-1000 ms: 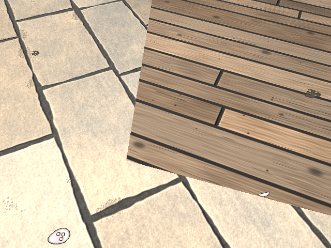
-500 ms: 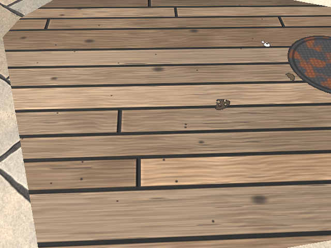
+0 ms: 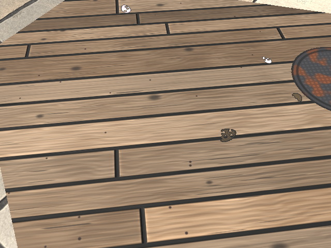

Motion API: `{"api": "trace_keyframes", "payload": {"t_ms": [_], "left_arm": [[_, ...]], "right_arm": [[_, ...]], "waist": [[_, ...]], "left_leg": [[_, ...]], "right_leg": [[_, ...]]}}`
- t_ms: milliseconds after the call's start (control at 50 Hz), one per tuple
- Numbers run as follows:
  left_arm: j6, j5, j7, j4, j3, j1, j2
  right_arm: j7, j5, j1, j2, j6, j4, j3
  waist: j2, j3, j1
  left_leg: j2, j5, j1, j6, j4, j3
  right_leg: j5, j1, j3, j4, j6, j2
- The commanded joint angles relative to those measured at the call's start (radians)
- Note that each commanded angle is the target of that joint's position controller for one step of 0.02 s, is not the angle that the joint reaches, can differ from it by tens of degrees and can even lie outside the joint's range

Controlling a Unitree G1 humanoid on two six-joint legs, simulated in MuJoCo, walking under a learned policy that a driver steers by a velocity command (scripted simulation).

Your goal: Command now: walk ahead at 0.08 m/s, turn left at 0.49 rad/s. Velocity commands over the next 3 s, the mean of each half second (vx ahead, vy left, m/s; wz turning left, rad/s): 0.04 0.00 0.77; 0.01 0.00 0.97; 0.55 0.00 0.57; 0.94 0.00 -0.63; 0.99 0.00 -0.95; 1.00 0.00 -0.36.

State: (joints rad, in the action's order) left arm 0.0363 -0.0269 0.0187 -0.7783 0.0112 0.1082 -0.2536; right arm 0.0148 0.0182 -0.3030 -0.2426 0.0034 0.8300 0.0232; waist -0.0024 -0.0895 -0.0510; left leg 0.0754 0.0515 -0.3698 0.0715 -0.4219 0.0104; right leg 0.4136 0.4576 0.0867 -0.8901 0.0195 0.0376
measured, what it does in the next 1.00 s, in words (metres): steps on the spot, turning left: right foot, then left foot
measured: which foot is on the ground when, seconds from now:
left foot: down 0.00-0.16, up 0.18-0.56, down 0.58-1.00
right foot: up 0.00-0.12, down 0.14-0.58, up 0.60-1.00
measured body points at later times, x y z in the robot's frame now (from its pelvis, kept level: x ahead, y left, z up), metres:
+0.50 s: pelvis +0.00 -0.02 +0.01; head +0.03 -0.02 +0.45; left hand +0.00 +0.28 -0.10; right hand +0.25 -0.21 -0.11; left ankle -0.07 +0.08 -0.70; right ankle +0.03 -0.12 -0.73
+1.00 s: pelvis +0.00 +0.00 +0.00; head +0.03 +0.04 +0.45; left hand -0.11 +0.30 -0.09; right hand +0.31 -0.09 -0.10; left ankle -0.07 +0.07 -0.73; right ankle +0.12 -0.05 -0.72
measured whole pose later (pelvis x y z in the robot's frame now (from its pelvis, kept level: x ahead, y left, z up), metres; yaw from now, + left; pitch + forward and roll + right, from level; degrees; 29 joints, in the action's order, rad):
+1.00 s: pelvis +0.00 +0.00 +0.00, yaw +55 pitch +2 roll +0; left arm 0.03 -0.01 0.02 -0.65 0.03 0.12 -0.30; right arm 0.02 0.01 -0.23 -0.35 -0.07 0.67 0.10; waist -0.02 -0.07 -0.05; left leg 0.18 0.24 -0.28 0.04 -0.53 0.29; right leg 0.36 0.40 0.10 -0.69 0.02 0.06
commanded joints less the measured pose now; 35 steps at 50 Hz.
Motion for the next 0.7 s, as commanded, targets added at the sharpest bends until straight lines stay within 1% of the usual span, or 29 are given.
{"api": "trace_keyframes", "payload": {"t_ms": [20,40,60,100,120,140,160,180,200,220,240,260,280,300,340,380,420,460,500,520,540,560,580,600,620,640,660,680,700], "left_arm": [[0.019,0.004,0.012,0.027,0.022,0.106,-0.091],[0.017,0.007,0.016,0.037,0.021,0.089,-0.089],[0.012,0.012,0.021,0.041,0.019,0.086,-0.086],[-0.006,0.024,0.031,0.039,0.017,0.123,-0.08],[-0.018,0.027,0.037,0.031,0.019,0.169,-0.08],[-0.03,0.023,0.047,0.024,0.026,0.218,-0.104],[-0.036,0.011,0.058,0.039,0.047,0.219,-0.192],[-0.031,-0.009,0.06,0.08,0.064,0.057,-0.261],[-0.031,-0.015,0.058,0.096,0.045,0.018,-0.176],[-0.035,-0.011,0.057,0.109,0.027,-0.02,-0.11],[-0.038,-0.006,0.053,0.116,0.02,-0.045,-0.09],[-0.042,-0.003,0.053,0.126,0.021,-0.055,-0.092],[-0.043,-0.005,0.05,0.136,0.021,-0.046,-0.091],[-0.042,-0.006,0.045,0.134,0.024,-0.014,-0.094],[-0.04,-0.007,0.041,0.12,0.037,0.067,-0.117],[-0.039,-0.007,0.035,0.108,0.053,0.123,-0.148],[-0.04,-0.011,0.023,0.11,0.065,0.128,-0.168],[-0.04,-0.011,0.006,0.114,0.076,0.121,-0.185],[-0.04,-0.003,-0.01,0.115,0.086,0.122,-0.197],[-0.04,0.003,-0.016,0.116,0.091,0.123,-0.201],[-0.038,0.012,-0.021,0.117,0.095,0.12,-0.204],[-0.034,0.024,-0.024,0.117,0.099,0.111,-0.204],[-0.032,0.025,-0.027,0.11,0.1,0.141,-0.193],[-0.026,0.011,-0.028,0.175,0.077,0.131,-0.1],[-0.008,-0.017,-0.012,0.228,0.066,0.009,-0.11],[-0.001,-0.009,-0.007,0.219,0.067,0.014,-0.12],[-0.007,0.006,-0.007,0.204,0.069,0.026,-0.126],[-0.014,0.007,-0.005,0.195,0.074,0.032,-0.14],[-0.015,-0.005,-0.004,0.182,0.079,0.054,-0.158]], "right_arm": [[0.0,0.001,0.053,-0.187,-0.028,-0.092,0.07],[0.001,0.004,0.057,-0.184,-0.039,-0.097,0.075],[0.003,0.005,0.059,-0.183,-0.048,-0.1,0.082],[0.005,0.003,0.071,-0.183,-0.059,-0.106,0.093],[0.004,-0.004,0.093,-0.18,-0.063,-0.111,0.097],[0.002,-0.014,0.106,-0.163,-0.063,-0.12,0.094],[-0.001,-0.025,0.058,-0.095,-0.06,-0.131,0.081],[-0.008,-0.021,0.064,-0.085,-0.053,-0.144,0.083],[-0.01,0.014,0.066,-0.183,-0.052,-0.119,0.104],[-0.003,0.013,0.035,-0.18,-0.057,-0.103,0.113],[0.0,0.015,-0.002,-0.165,-0.067,-0.092,0.111],[0.007,0.015,-0.018,-0.157,-0.078,-0.088,0.109],[0.015,0.008,-0.022,-0.152,-0.086,-0.091,0.104],[0.023,0.001,0.016,-0.149,-0.091,-0.111,0.1],[0.038,-0.006,0.1,-0.136,-0.096,-0.153,0.089],[0.051,-0.007,0.144,-0.127,-0.099,-0.182,0.081],[0.06,-0.012,0.17,-0.118,-0.102,-0.204,0.075],[0.062,-0.021,0.186,-0.119,-0.105,-0.223,0.073],[0.058,-0.027,0.195,-0.125,-0.107,-0.239,0.076],[0.056,-0.026,0.197,-0.127,-0.107,-0.246,0.077],[0.053,-0.023,0.186,-0.129,-0.105,-0.249,0.08],[0.046,-0.013,0.141,-0.129,-0.098,-0.239,0.083],[0.031,0.003,0.06,-0.176,-0.084,-0.21,0.098],[0.017,0.002,0.013,-0.353,-0.069,-0.213,0.136],[0.014,-0.011,-0.062,-0.38,-0.063,-0.22,0.157],[0.005,-0.014,-0.03,-0.331,-0.063,-0.215,0.142],[-0.005,-0.013,0.053,-0.286,-0.067,-0.229,0.125],[-0.013,-0.014,0.13,-0.252,-0.071,-0.243,0.112],[-0.018,-0.019,0.165,-0.231,-0.073,-0.257,0.105]], "waist": [[-0.125,0.152,0.062],[-0.138,0.131,0.057],[-0.147,0.119,0.054],[-0.156,0.119,0.062],[-0.157,0.12,0.087],[-0.132,0.12,0.108],[0.049,0.144,0.076],[0.275,0.063,0.046],[0.095,0.059,0.025],[0.052,0.081,-0.014],[0.042,0.091,-0.038],[0.078,0.104,-0.04],[0.11,0.111,-0.027],[0.117,0.107,-0.003],[0.132,0.104,0.052],[0.144,0.119,0.085],[0.161,0.126,0.094],[0.185,0.133,0.095],[0.205,0.141,0.096],[0.21,0.144,0.093],[0.203,0.147,0.08],[0.162,0.157,0.04],[0.038,0.178,-0.003],[-0.294,0.149,0.009],[-0.224,0.202,-0.076],[-0.151,0.175,-0.043],[-0.126,0.118,-0.002],[-0.126,0.088,0.032],[-0.137,0.095,0.046]], "left_leg": [[-0.219,0.232,-0.008,0.134,0.194,0.361],[-0.214,0.313,-0.027,0.127,0.211,0.393],[-0.21,0.345,-0.034,0.118,0.218,0.421],[-0.194,0.354,-0.038,0.084,0.218,0.465],[-0.172,0.365,-0.062,0.05,0.202,0.466],[-0.121,0.416,-0.114,-0.009,0.165,0.431],[-0.028,0.518,-0.179,-0.069,-0.043,0.307],[0.112,0.512,-0.315,-0.095,-0.35,0.05],[-0.008,0.46,-0.239,-0.106,-0.543,0.063],[-0.006,0.41,-0.179,-0.103,-0.635,0.049],[-0.016,0.368,-0.176,-0.109,-0.716,0.04],[-0.026,0.334,-0.199,-0.116,-0.781,0.026],[-0.036,0.324,-0.219,-0.128,-0.804,0.006],[-0.049,0.312,-0.242,-0.138,-0.777,-0.005],[-0.072,0.311,-0.281,-0.155,-0.683,-0.02],[-0.088,0.343,-0.262,-0.158,-0.593,-0.031],[-0.096,0.369,-0.184,-0.144,-0.491,-0.057],[-0.084,0.385,-0.086,-0.121,-0.395,-0.102],[-0.072,0.387,-0.026,-0.101,-0.314,-0.136],[-0.068,0.383,-0.001,-0.09,-0.267,-0.144],[-0.063,0.358,0.041,-0.076,-0.2,-0.147],[-0.055,0.255,0.134,-0.059,-0.07,-0.141],[-0.088,0.133,0.294,-0.032,0.059,-0.022],[-0.391,-0.302,0.446,0.078,0.071,0.416],[-0.451,-0.49,0.43,0.227,0.041,0.515],[-0.408,-0.407,0.412,0.233,0.045,0.426],[-0.339,-0.294,0.34,0.2,0.062,0.352],[-0.271,-0.22,0.291,0.158,0.072,0.308],[-0.235,-0.245,0.26,0.148,0.068,0.286]], "right_leg": [[-0.018,-0.117,-0.045,0.045,-0.001,0.021],[-0.015,-0.122,-0.045,0.079,-0.003,0.026],[-0.011,-0.136,-0.044,0.119,-0.007,0.034],[-0.015,-0.204,-0.04,0.251,-0.029,0.055],[-0.05,-0.277,-0.04,0.375,-0.048,0.061],[-0.057,-0.369,-0.008,0.535,-0.073,0.018],[0.102,-0.433,0.216,0.688,-0.129,-0.216],[0.069,-0.29,0.459,0.785,-0.238,-0.445],[-0.139,-0.202,0.333,0.739,-0.261,-0.431],[-0.305,-0.174,0.221,0.685,-0.238,-0.358],[-0.423,-0.195,0.113,0.651,-0.211,-0.302],[-0.478,-0.233,0.039,0.625,-0.2,-0.267],[-0.543,-0.266,-0.012,0.605,-0.2,-0.25],[-0.569,-0.304,-0.038,0.594,-0.202,-0.25],[-0.612,-0.404,-0.054,0.574,-0.215,-0.279],[-0.649,-0.466,-0.068,0.552,-0.223,-0.316],[-0.655,-0.456,-0.114,0.528,-0.211,-0.331],[-0.674,-0.417,-0.165,0.498,-0.191,-0.338],[-0.679,-0.408,-0.194,0.457,-0.17,-0.353],[-0.672,-0.405,-0.202,0.431,-0.156,-0.366],[-0.651,-0.387,-0.219,0.388,-0.133,-0.375],[-0.591,-0.332,-0.259,0.307,-0.089,-0.369],[-0.417,-0.196,-0.304,0.14,-0.026,-0.325],[0.192,0.17,-0.346,-0.126,0.066,-0.164],[0.285,0.253,-0.13,-0.256,0.073,-0.095],[0.213,0.265,-0.076,-0.303,0.068,-0.119],[0.102,0.246,-0.057,-0.276,0.058,-0.129],[0.02,0.225,-0.052,-0.228,0.054,-0.129],[-0.022,0.188,-0.058,-0.219,0.055,-0.114]]}}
